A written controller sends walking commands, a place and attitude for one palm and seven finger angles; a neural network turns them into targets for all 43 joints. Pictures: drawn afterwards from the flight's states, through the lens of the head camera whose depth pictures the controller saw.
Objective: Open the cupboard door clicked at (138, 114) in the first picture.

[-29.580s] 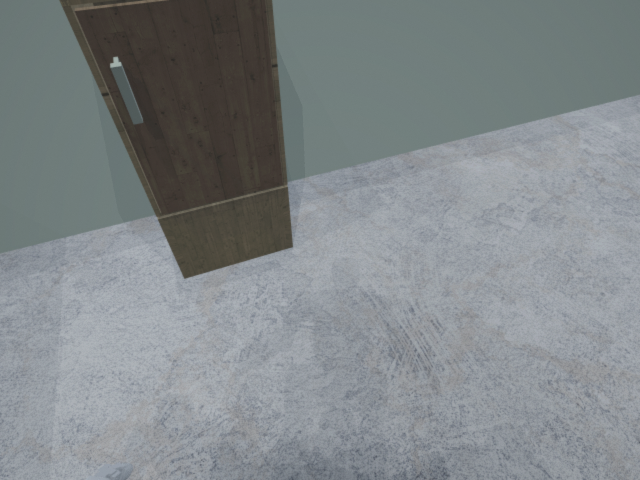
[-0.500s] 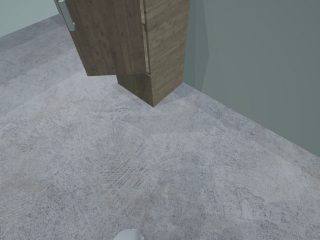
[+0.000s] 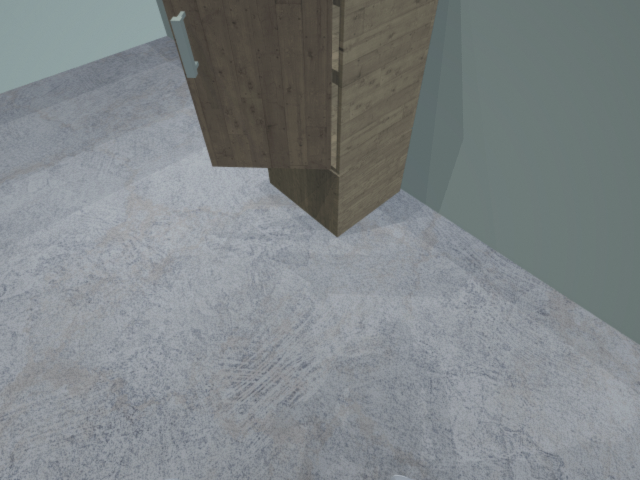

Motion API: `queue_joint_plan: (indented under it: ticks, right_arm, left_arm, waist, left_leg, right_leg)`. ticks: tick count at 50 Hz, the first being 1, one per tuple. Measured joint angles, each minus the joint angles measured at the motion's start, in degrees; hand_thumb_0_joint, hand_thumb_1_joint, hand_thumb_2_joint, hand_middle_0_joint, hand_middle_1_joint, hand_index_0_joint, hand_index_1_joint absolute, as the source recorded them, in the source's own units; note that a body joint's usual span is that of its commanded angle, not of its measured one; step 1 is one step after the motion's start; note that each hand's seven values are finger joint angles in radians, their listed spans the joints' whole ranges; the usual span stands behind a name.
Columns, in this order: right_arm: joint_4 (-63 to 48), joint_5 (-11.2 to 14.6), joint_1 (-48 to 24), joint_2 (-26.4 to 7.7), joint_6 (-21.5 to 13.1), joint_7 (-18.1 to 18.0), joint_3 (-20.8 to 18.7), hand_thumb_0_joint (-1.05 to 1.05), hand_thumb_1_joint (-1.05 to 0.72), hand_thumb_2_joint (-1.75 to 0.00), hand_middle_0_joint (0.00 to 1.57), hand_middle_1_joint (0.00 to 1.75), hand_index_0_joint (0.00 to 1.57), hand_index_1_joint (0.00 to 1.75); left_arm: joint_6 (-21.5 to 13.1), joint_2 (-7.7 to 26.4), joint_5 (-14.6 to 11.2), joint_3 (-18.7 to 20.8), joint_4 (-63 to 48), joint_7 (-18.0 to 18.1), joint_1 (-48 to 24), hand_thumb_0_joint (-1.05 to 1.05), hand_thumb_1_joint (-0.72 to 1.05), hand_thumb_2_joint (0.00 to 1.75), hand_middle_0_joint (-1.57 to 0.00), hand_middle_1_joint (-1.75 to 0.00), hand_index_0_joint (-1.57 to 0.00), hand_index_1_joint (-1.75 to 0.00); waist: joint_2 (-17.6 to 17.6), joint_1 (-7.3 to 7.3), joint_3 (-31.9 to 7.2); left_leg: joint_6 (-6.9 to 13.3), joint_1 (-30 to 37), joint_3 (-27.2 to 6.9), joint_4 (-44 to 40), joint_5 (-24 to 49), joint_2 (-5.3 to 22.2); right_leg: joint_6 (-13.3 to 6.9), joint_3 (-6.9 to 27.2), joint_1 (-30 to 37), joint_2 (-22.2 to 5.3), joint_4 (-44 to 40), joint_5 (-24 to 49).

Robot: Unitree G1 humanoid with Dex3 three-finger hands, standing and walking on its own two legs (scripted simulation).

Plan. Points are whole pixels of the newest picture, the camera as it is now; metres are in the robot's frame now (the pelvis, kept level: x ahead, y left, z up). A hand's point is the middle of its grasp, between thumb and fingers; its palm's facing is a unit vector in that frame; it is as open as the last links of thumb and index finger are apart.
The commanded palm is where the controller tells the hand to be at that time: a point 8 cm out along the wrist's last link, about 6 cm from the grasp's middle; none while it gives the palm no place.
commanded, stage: take the last steps up to it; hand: left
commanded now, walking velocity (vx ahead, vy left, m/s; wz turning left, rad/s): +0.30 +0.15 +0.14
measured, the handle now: (187, 44) +1.06 +0.40 +0.02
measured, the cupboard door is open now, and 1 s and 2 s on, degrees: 44 44 44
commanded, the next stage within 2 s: come to a stop and stand still in 1.12 s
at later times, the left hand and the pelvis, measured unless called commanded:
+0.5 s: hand out of the picture +0.06 +0.21 -0.18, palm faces +0.21 -0.96 -0.16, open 7.3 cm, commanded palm none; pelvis +0.18 +0.07 -0.01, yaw +5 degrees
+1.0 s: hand (192, 271) +0.49 +0.29 -0.16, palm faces -0.02 -0.98 -0.21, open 7.4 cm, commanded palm none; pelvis +0.35 +0.11 -0.01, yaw +1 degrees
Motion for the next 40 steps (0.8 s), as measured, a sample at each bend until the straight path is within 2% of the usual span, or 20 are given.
queue_joint_plan:
  ticks: [2,5,7,9,12,16,21,24,25,27,29,31,35,40]
  right_arm:
    - [0.64,0.25,1.44,-0.02,0.1,0.04,-0.14,0.0,-0.9,-0.9,0.2,0.3,0.2,0.3]
    - [2.08,0.42,1.08,-0.81,1.22,0.39,-0.8,0.0,-0.9,-0.9,0.2,0.3,0.2,0.3]
    - [2.45,0.22,-0.25,-1.31,1.99,0.69,-1.38,0.0,-0.9,-0.9,0.2,0.3,0.2,0.3]
    - [1.99,0.04,-1.89,-1.69,2.23,1.0,-1.84,0.0,-0.91,-0.9,0.2,0.3,0.2,0.3]
    - [0.51,0.0,-4.36,-1.83,2.07,1.44,-2.22,0.0,-0.91,-0.9,0.2,0.3,0.2,0.3]
    - [-1.38,0.17,-7.84,-2.26,1.87,2.06,-2.41,0.0,-0.91,-0.9,0.19,0.3,0.19,0.3]
    - [-3.22,0.33,-12.31,-2.41,1.56,2.87,-1.91,0.0,-0.91,-0.9,0.19,0.3,0.19,0.3]
    - [-4.66,0.28,-14.19,-2.08,0.31,2.93,-1.3,0.0,-0.91,-0.9,0.19,0.3,0.19,0.3]
    - [-5.42,0.04,-14.41,-2.29,-0.59,2.77,-1.09,0.0,-0.91,-0.9,0.19,0.3,0.19,0.3]
    - [-6.18,-0.17,-15.05,-1.42,-1.85,1.65,-1.0,0.0,-0.91,-0.9,0.19,0.3,0.19,0.3]
    - [-6.26,-0.13,-14.57,-0.51,-2.11,0.77,-0.6,0.0,-0.91,-0.9,0.2,0.3,0.2,0.3]
    - [-5.81,-0.11,-13.27,0.4,-2.22,0.11,-0.28,0.0,-0.91,-0.9,0.2,0.3,0.2,0.3]
    - [-4.46,0.34,-9.52,0.69,-2.97,-1.08,-1.17,-0.02,-0.94,-0.9,0.2,0.3,0.2,0.3]
    - [-1.88,-0.07,-4.43,-0.61,-2.64,-0.74,-1.13,-0.02,-0.94,-0.9,0.2,0.3,0.2,0.3]
  left_arm:
    - [-1.02,-0.19,0.12,-0.02,-0.8,-0.09,-0.33,0.0,0.91,0.9,-0.2,-0.29,-0.2,-0.3]
    - [-3.02,-1.58,0.02,-0.22,-1.15,0.49,-0.63,0.0,0.91,0.9,-0.2,-0.29,-0.2,-0.3]
    - [-3.56,-2.32,-0.16,-0.36,-0.91,1.13,0.82,0.0,0.91,0.9,-0.2,-0.29,-0.2,-0.3]
    - [-3.85,-2.8,-0.32,-0.04,0.07,1.89,2.75,0.0,0.91,0.9,-0.2,-0.29,-0.2,-0.3]
    - [-4.45,-2.1,-0.22,0.3,2.17,2.25,5.62,-0.01,0.94,0.9,-0.21,-0.29,-0.2,-0.3]
    - [-4.84,-2.11,-0.09,-0.38,5.18,1.91,9.41,0.0,0.93,0.9,-0.2,-0.29,-0.2,-0.3]
    - [-4.25,-2.59,0.24,-0.85,8.11,1.84,13.46,0.0,0.92,0.9,-0.2,-0.29,-0.2,-0.3]
    - [-3.36,-2.54,0.3,-0.54,9.37,1.82,15.69,0.0,0.91,0.9,-0.2,-0.29,-0.2,-0.3]
    - [-2.91,-2.76,0.17,-0.46,9.6,1.72,16.53,0.0,0.91,0.9,-0.21,-0.29,-0.2,-0.3]
    - [-1.45,-2.15,-0.2,-0.41,9.91,1.61,15.18,0.0,0.91,0.9,-0.21,-0.29,-0.2,-0.3]
    - [-0.68,-1.59,-0.37,-0.29,9.39,1.74,12.97,0.01,0.91,0.9,-0.2,-0.29,-0.2,-0.3]
    - [-0.66,-1.19,-0.2,0.03,8.21,1.57,10.35,0.01,0.91,0.9,-0.2,-0.29,-0.2,-0.3]
    - [-1.07,-1.04,0.09,0.47,4.74,1.33,5.71,0.01,0.91,0.9,-0.2,-0.29,-0.19,-0.3]
    - [-0.93,-1.07,0.23,0.52,1.4,0.89,0.45,0.0,0.91,0.9,-0.2,-0.29,-0.19,-0.3]
  waist:
    - [0.16,-0.32,-0.15]
    - [1.89,-0.47,0.96]
    - [1.81,-0.25,0.91]
    - [1.47,-0.24,0.43]
    - [0.4,0.03,-0.17]
    - [-0.31,1.13,-0.29]
    - [-0.83,3.31,0.45]
    - [-1.69,4.23,0.8]
    - [-1.15,4.11,0.61]
    - [-2.21,3.58,1.84]
    - [-2.72,3.76,2.1]
    - [-2.89,3.58,1.93]
    - [-2.69,2.64,0.61]
    - [-2.04,0.92,-0.7]
  left_leg:
    - [-0.57,-0.94,-0.24,4.58,-3.47,-0.16]
    - [-0.79,-8.91,-1.15,25.73,-9.41,0.7]
    - [-1.43,-15.09,-0.82,37.04,-5.97,1.64]
    - [-2.43,-20.11,-0.4,40.84,-0.97,3.62]
    - [-3.9,-25.09,0.06,38.3,3.86,6.27]
    - [-4.76,-28.0,0.9,30.44,7.95,7.81]
    - [-3.99,-26.09,3.15,18.7,8.95,7.14]
    - [-2.59,-21.09,4.69,10.87,7.69,5.56]
    - [-1.57,-19.55,4.64,9.05,9.35,5.65]
    - [0.26,-20.38,5.24,13.9,7.42,4.61]
    - [1.18,-18.96,6.18,14.33,4.68,4.12]
    - [1.22,-16.16,7.0,11.23,4.72,3.45]
    - [2.24,-10.15,8.47,3.5,6.11,1.77]
    - [2.59,-3.9,9.41,-2.73,6.03,0.15]
  right_leg:
    - [-0.64,-0.68,4.0,0.64,-6.71,1.79]
    - [-3.01,-2.73,5.59,0.92,-4.8,1.25]
    - [-3.11,-3.36,8.11,0.79,-7.1,0.7]
    - [-2.45,-3.87,10.93,0.77,-11.26,1.79]
    - [-2.21,-4.46,14.8,0.46,-16.97,3.08]
    - [-0.84,-5.18,19.18,-0.44,-21.39,3.05]
    - [1.97,-6.02,23.42,-1.91,-21.96,-0.03]
    - [3.95,-5.64,24.12,-3.64,-17.43,-4.44]
    - [3.46,-5.49,22.53,-3.99,-12.34,-6.77]
    - [0.87,-1.13,15.75,-4.1,5.76,-11.7]
    - [-1.05,1.9,7.66,-2.45,21.62,-10.64]
    - [-1.78,1.99,1.34,-1.71,28.43,-6.91]
    - [-1.74,0.96,-6.13,-1.32,25.69,-1.35]
    - [-1.52,0.2,-7.27,-1.3,12.34,3.63]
